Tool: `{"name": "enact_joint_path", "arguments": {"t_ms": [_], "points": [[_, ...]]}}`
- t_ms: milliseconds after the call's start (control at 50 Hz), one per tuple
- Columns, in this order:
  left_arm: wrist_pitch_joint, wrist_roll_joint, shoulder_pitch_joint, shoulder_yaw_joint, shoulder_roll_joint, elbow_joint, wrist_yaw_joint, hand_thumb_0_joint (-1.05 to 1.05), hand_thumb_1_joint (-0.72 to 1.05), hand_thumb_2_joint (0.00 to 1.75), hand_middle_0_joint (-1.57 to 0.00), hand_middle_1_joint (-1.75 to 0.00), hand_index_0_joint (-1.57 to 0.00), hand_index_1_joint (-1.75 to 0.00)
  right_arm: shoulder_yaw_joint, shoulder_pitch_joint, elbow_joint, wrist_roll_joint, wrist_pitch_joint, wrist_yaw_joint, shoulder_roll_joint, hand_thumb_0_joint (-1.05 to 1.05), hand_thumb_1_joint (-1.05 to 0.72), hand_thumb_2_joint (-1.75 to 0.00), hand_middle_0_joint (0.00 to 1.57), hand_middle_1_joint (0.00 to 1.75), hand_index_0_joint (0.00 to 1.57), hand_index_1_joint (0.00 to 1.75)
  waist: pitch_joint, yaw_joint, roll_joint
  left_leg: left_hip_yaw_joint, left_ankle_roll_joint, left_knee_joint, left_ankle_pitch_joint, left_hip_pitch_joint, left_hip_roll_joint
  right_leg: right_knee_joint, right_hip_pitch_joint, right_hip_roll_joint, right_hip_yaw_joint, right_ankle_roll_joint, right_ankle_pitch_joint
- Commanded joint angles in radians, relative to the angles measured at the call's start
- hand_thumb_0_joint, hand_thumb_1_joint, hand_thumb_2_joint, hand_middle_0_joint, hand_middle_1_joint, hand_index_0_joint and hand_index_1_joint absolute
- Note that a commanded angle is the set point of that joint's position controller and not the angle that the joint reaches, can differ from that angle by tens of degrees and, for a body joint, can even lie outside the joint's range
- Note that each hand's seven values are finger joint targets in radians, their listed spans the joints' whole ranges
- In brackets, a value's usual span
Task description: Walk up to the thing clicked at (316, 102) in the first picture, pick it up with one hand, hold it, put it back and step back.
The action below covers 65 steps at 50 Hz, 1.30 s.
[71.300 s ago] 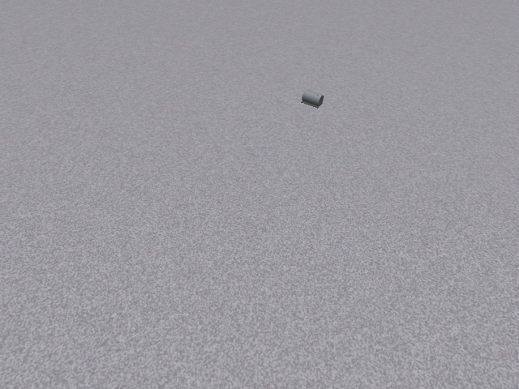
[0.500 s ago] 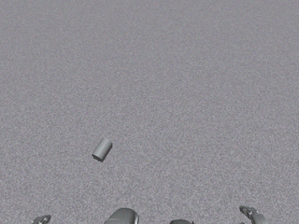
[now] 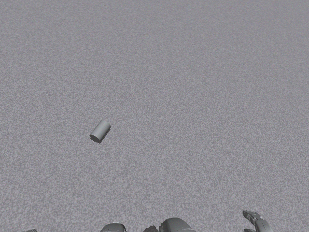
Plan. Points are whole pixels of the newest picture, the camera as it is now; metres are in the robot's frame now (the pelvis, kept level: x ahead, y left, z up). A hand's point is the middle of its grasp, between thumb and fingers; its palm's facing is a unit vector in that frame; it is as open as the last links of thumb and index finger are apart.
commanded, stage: step back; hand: left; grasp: from above
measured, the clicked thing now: (100, 131) +0.78 +0.32 -0.73
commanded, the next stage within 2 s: none
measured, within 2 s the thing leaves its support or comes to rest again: neither
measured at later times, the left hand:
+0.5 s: hand out of the picture -0.05 +0.23 -0.13, palm faces +0.02 -0.89 -0.45, open 7.4 cm
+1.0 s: hand out of the picture -0.30 +0.18 -0.16, palm faces -0.02 -0.92 -0.40, open 7.4 cm
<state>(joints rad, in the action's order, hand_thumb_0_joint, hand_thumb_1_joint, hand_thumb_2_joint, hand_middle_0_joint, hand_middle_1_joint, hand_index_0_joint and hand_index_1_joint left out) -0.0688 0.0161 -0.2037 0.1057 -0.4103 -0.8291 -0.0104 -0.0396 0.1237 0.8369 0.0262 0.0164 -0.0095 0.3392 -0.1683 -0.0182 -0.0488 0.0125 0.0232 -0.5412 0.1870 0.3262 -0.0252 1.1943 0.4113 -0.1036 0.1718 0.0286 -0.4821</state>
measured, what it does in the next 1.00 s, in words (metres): walks backwards: right foot, then left foot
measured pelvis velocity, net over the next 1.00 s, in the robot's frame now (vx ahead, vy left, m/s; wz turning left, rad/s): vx -0.34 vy -0.09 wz -0.04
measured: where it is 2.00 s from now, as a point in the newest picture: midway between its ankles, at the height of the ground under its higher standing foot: outside the picture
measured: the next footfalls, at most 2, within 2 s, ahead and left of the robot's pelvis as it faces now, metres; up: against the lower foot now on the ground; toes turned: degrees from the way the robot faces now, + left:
right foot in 0.16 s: -0.07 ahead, -0.15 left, +0.00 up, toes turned -1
left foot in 0.54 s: -0.17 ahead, +0.07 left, +0.00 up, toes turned +1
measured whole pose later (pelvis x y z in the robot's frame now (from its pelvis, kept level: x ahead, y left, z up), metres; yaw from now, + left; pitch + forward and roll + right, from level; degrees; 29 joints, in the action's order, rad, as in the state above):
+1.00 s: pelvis -0.34 -0.09 -0.02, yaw -2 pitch -3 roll +0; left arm -0.02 0.04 -0.26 0.07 -0.36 -0.92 0.01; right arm -0.06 0.11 0.84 0.03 0.06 -0.01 0.41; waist -0.11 -0.04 0.04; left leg 0.09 0.01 -0.84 0.43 0.50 -0.01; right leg 0.68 0.22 -0.01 0.04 -0.01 -0.43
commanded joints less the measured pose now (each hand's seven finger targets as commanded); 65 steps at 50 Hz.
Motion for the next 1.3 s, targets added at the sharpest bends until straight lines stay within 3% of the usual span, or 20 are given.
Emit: {"name": "enact_joint_path", "arguments": {"t_ms": [0, 140, 180, 200, 280, 400, 460, 520, 560, 580, 660, 800, 860, 900, 940, 1020, 1140, 1200, 1240, 1280], "points": [[0.029, 0.004, -0.007, 0.035, -0.143, 0.09, -0.003, 0.0, 0.9, 0.9, -0.2, -0.3, -0.2, -0.3, -0.085, 0.036, -0.08, 0.001, -0.019, -0.028, 0.283, 0.0, -0.9, -0.9, 0.2, 0.3, 0.2, 0.3, 0.22, 0.063, 0.21, 0.204, 0.235, 0.102, -0.271, -0.298, -0.227, -0.212, 0.062, 0.044, -0.044, 0.027, -0.025], [0.035, 0.016, -0.23, 0.052, -0.167, -0.026, 0.018, 0.0, 0.9, 0.9, -0.2, -0.3, -0.2, -0.3, -0.088, -0.055, -0.121, -0.005, 0.019, -0.015, 0.304, 0.0, -0.9, -0.9, 0.2, 0.3, 0.2, 0.3, 0.269, -0.03, 0.204, 0.132, 0.103, 0.002, 0.082, 0.018, -0.15, -0.763, -0.308, 0.105, -0.126, -0.073, 0.161], [0.038, 0.034, -0.08, 0.09, -0.331, 0.059, 0.021, 0.0, 0.9, 0.9, -0.2, -0.3, -0.2, -0.3, -0.067, -0.043, -0.143, -0.016, 0.019, -0.028, 0.2, 0.0, -0.9, -0.9, 0.2, 0.3, 0.2, 0.3, 0.126, -0.023, -0.202, 0.038, -0.031, -0.38, 0.391, 0.291, 0.135, -0.915, -0.116, 0.429, 0.332, -0.22, 0.031], [0.035, 0.038, -0.016, 0.09, -0.376, 0.097, 0.013, 0.0, 0.9, 0.9, -0.2, -0.3, -0.2, -0.3, -0.09, -0.082, -0.135, -0.007, 0.018, -0.044, 0.256, 0.0, -0.9, -0.9, 0.2, 0.3, 0.2, 0.3, 0.053, -0.066, -0.222, 0.126, -0.039, -0.556, 0.422, 0.175, 0.092, -1.01, 0.147, 0.545, 0.462, -0.332, -0.052], [0.046, 0.032, 0.155, 0.051, -0.195, 0.119, -0.003, 0.0, 0.9, 0.9, -0.2, -0.3, -0.2, -0.3, -0.062, 0.087, -0.04, -0.022, 0.01, -0.032, 0.215, 0.0, -0.9, -0.9, 0.2, 0.3, 0.2, 0.3, 0.065, 0.075, -0.125, 0.155, -0.028, -0.672, 0.226, 0.184, 0.172, -0.825, -0.017, 0.266, -0.016, -0.163, 0.36], [0.041, 0.031, -0.007, 0.049, -0.175, 0.126, -0.026, 0.0, 0.9, 0.9, -0.2, -0.3, -0.2, -0.3, -0.047, 0.052, -0.067, -0.009, -0.018, -0.036, 0.205, 0.0, -0.9, -0.9, 0.2, 0.3, 0.2, 0.3, 0.19, -0.044, -0.148, 0.065, -0.056, -0.389, 0.351, 0.227, 0.101, -0.694, -0.401, 0.35, 0.024, -0.242, 0.689], [0.027, 0.019, 0.006, 0.043, -0.189, 0.142, -0.029, 0.0, 0.9, 0.9, -0.2, -0.3, -0.2, -0.3, -0.051, 0.113, -0.051, 0.0, -0.025, -0.034, 0.2, 0.0, -0.9, -0.9, 0.2, 0.3, 0.2, 0.3, 0.248, -0.023, -0.185, 0.022, -0.025, -0.07, 0.269, 0.101, 0.046, -0.596, -0.436, 0.357, 0.03, -0.22, 0.787], [0.008, 0.005, 0.056, 0.021, -0.161, 0.168, -0.014, 0.0, 0.9, 0.9, -0.2, -0.3, -0.2, -0.3, -0.074, 0.185, -0.016, 0.006, -0.027, -0.03, 0.238, 0.0, -0.9, -0.9, 0.2, 0.3, 0.2, 0.3, 0.266, 0.013, -0.035, 0.082, 0.019, 0.144, -0.118, -0.146, -0.003, -0.495, -0.205, 0.273, -0.037, -0.122, 0.512], [0.005, -0.008, 0.095, 0.026, -0.149, 0.179, -0.02, 0.0, 0.9, 0.9, -0.2, -0.3, -0.2, -0.3, -0.101, 0.105, -0.054, 0.015, -0.02, -0.023, 0.405, 0.0, -0.9, -0.9, 0.2, 0.3, 0.2, 0.3, 0.216, 0.025, 0.256, 0.463, 0.246, 0.172, -0.35, -0.086, -0.347, -0.169, 0.03, 0.049, -0.109, -0.049, -0.157], [0.003, 0.002, 0.115, 0.032, -0.175, 0.168, -0.027, 0.0, 0.9, 0.9, -0.2, -0.3, -0.2, -0.3, -0.108, 0.071, -0.065, 0.016, -0.024, -0.029, 0.423, 0.0, -0.9, -0.9, 0.2, 0.3, 0.2, 0.3, 0.182, 0.047, 0.273, 0.539, 0.316, 0.199, -0.309, 0.041, -0.414, -0.011, -0.015, 0.064, -0.021, -0.044, -0.188], [-0.001, -0.012, 0.025, 0.039, -0.167, 0.106, -0.01, 0.0, 0.9, 0.9, -0.2, -0.3, -0.2, -0.3, -0.068, -0.03, -0.09, 0.014, -0.026, -0.04, 0.282, 0.0, -0.9, -0.9, 0.2, 0.3, 0.2, 0.3, 0.159, -0.027, 0.139, 0.212, 0.207, 0.121, -0.356, -0.015, -0.229, 0.135, 0.045, 0.011, 0.025, -0.044, -0.021], [0.048, 0.004, 0.023, 0.02, -0.139, 0.074, 0.0, 0.0, 0.9, 0.9, -0.2, -0.3, -0.2, -0.3, -0.076, 0.065, -0.067, 0.015, -0.005, -0.021, 0.285, 0.0, -0.9, -0.9, 0.2, 0.3, 0.2, 0.3, 0.254, 0.061, 0.268, 0.167, 0.214, 0.076, -0.138, -0.272, -0.186, -0.412, -0.007, 0.08, -0.141, 0.001, -0.034], [0.072, 0.003, -0.137, 0.019, -0.13, -0.035, 0.0, 0.0, 0.9, 0.9, -0.2, -0.3, -0.2, -0.3, -0.084, -0.011, -0.071, 0.007, 0.019, -0.009, 0.32, 0.0, -0.9, -0.9, 0.2, 0.3, 0.2, 0.3, 0.319, -0.018, 0.275, 0.1, 0.164, -0.036, -0.028, -0.167, -0.164, -0.823, -0.239, 0.085, -0.211, -0.046, 0.144], [0.084, 0.036, -0.134, 0.05, -0.238, -0.048, -0.007, 0.0, 0.9, 0.9, -0.2, -0.3, -0.2, -0.3, -0.051, -0.012, -0.098, -0.001, 0.023, -0.005, 0.21, 0.0, -0.9, -0.9, 0.2, 0.3, 0.2, 0.3, 0.233, -0.015, -0.033, 0.028, 0.05, -0.276, 0.228, 0.223, -0.004, -0.852, -0.355, 0.244, 0.152, -0.111, 0.077], [0.078, 0.041, 0.024, 0.066, -0.369, 0.025, -0.013, 0.0, 0.9, 0.9, -0.2, -0.3, -0.2, -0.3, -0.07, -0.079, -0.098, 0.003, 0.02, -0.021, 0.251, 0.0, -0.9, -0.9, 0.2, 0.3, 0.2, 0.3, 0.102, -0.059, -0.15, 0.167, -0.032, -0.446, 0.394, 0.155, 0.033, -0.976, 0.07, 0.541, 0.451, -0.313, -0.188], [0.102, 0.027, 0.087, 0.03, -0.216, 0.005, -0.019, 0.0, 0.9, 0.9, -0.2, -0.3, -0.2, -0.3, -0.056, -0.002, -0.022, -0.01, 0.005, -0.004, 0.211, 0.0, -0.9, -0.9, 0.2, 0.3, 0.2, 0.3, 0.057, 0.027, -0.065, 0.134, -0.031, -0.502, 0.205, 0.148, 0.094, -0.8, -0.056, 0.304, 0.026, -0.186, 0.33], [0.105, 0.031, -0.017, 0.045, -0.257, -0.018, -0.005, 0.0, 0.9, 0.9, -0.2, -0.3, -0.2, -0.3, -0.058, -0.01, -0.004, 0.009, -0.03, 0.02, 0.22, 0.0, -0.9, -0.9, 0.2, 0.3, 0.2, 0.3, 0.107, -0.044, -0.175, 0.007, -0.044, -0.1, 0.344, 0.089, 0.038, -0.811, -0.236, 0.349, 0.088, -0.213, 0.035], [0.088, 0.021, -0.023, 0.007, -0.186, -0.012, 0.001, 0.0, 0.9, 0.9, -0.2, -0.3, -0.2, -0.3, -0.084, 0.105, 0.053, 0.017, -0.053, 0.014, 0.237, 0.0, -0.9, -0.9, 0.2, 0.3, 0.2, 0.3, 0.184, 0.017, -0.037, 0.09, 0.003, 0.192, 0.154, -0.252, 0.027, -0.566, -0.093, 0.279, -0.014, -0.138, 0.195], [0.089, 0.0, 0.014, 0.0, -0.148, -0.005, -0.002, 0.0, 0.9, 0.9, -0.2, -0.3, -0.2, -0.3, -0.116, 0.138, 0.048, 0.025, -0.061, 0.011, 0.388, 0.0, -0.9, -0.9, 0.2, 0.3, 0.2, 0.3, 0.174, 0.046, 0.246, 0.602, 0.185, 0.299, 0.398, -0.312, -0.29, -0.262, 0.212, 0.099, -0.207, -0.059, -0.084], [0.097, 0.006, 0.067, 0.02, -0.235, -0.013, -0.002, 0.0, 0.9, 0.9, -0.2, -0.3, -0.2, -0.3, -0.115, 0.117, 0.051, 0.012, -0.057, 0.017, 0.367, 0.0, -0.9, -0.9, 0.2, 0.3, 0.2, 0.3, 0.046, 0.045, 0.157, 0.556, 0.251, 0.325, 0.498, -0.109, -0.31, -0.218, 0.141, 0.167, -0.11, -0.068, -0.088]]}}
